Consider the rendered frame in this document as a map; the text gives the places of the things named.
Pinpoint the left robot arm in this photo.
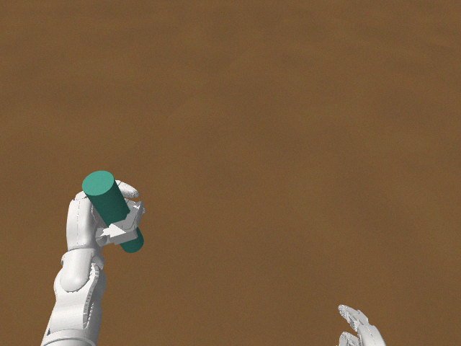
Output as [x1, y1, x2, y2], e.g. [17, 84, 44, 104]
[41, 247, 107, 346]

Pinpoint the left robot hand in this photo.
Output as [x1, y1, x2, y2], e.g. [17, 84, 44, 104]
[66, 180, 146, 253]

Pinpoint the can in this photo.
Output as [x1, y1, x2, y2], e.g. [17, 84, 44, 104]
[82, 171, 144, 253]

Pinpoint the right robot hand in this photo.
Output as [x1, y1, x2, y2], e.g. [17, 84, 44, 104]
[336, 305, 387, 346]

